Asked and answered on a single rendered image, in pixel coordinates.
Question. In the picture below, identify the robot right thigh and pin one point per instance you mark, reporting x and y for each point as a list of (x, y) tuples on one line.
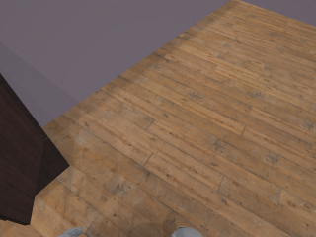
[(186, 232)]

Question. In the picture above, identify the cupboard door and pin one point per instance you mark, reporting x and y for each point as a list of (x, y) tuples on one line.
[(21, 148)]

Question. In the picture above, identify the left robot hand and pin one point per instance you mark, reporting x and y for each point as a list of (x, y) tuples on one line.
[(74, 232)]

